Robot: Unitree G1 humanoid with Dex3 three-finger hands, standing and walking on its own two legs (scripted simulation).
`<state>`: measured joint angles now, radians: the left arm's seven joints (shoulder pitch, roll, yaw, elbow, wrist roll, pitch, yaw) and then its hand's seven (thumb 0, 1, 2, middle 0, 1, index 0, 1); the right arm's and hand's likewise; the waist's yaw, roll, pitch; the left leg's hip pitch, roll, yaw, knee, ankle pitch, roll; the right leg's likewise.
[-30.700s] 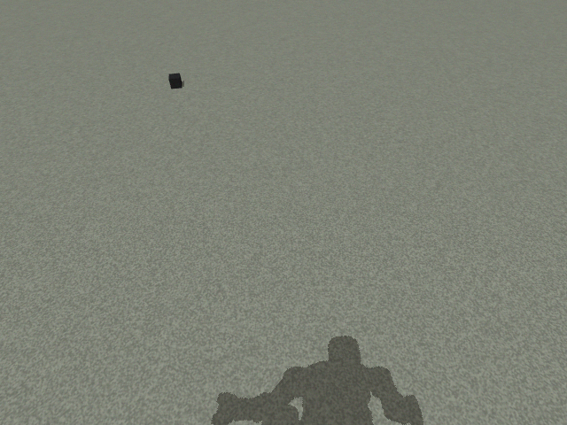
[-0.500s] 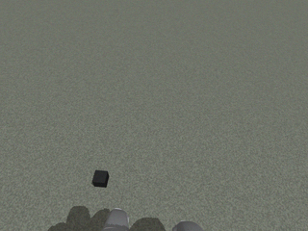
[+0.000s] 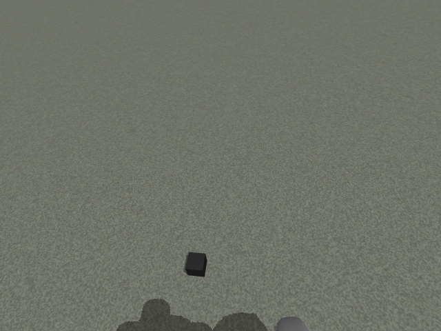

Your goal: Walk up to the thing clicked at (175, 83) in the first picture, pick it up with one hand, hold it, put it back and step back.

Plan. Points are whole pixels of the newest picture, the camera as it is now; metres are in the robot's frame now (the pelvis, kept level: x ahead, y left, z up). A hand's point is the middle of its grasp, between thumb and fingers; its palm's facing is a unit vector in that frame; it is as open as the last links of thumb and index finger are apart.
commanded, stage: walk up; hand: left
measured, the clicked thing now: (196, 264) +0.52 +0.18 -0.69
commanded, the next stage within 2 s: none
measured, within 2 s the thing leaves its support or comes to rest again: neither
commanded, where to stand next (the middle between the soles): +0.12 -0.05 m, yaw -1 degrees
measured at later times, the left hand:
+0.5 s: hand (145, 317) +0.19 +0.19 -0.15, palm faces -0.15 -0.93 -0.33, open 7.4 cm
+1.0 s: hand out of the picture +0.01 +0.32 -0.14, palm faces -0.04 -0.90 -0.43, open 7.4 cm
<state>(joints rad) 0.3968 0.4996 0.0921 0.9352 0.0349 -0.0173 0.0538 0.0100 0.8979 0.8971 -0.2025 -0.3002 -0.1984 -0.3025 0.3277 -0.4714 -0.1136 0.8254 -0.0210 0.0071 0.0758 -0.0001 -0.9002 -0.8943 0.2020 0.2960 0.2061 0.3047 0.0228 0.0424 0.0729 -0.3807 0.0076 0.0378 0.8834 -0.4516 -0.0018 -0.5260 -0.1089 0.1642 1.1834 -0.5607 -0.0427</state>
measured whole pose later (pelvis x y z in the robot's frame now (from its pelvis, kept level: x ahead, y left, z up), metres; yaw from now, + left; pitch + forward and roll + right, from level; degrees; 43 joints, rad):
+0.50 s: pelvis +0.05 -0.05 +0.01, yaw -3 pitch -2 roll -1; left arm 0.07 0.38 0.04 0.85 0.00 0.03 -0.01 0.01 0.90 0.90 -0.21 -0.30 -0.20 -0.30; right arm 0.18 -0.48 -0.07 0.83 0.01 0.00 -0.07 0.00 -0.90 -0.89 0.20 0.30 0.20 0.30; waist -0.03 -0.01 0.29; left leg -0.45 0.08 -0.09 1.14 -0.61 0.01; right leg -0.46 0.02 0.07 0.76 -0.28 0.03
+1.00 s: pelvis -0.07 +0.02 +0.02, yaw -2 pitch -4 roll -1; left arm 0.18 0.47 0.08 0.92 0.01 0.06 0.04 0.01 0.90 0.90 -0.20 -0.30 -0.20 -0.30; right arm 0.16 -0.35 -0.05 0.88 -0.03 0.01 0.00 0.00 -0.90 -0.89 0.21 0.30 0.21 0.31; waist 0.02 -0.07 0.19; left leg -0.39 -0.01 0.04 0.72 -0.29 0.03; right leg -0.59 0.11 0.21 1.23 -0.40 -0.03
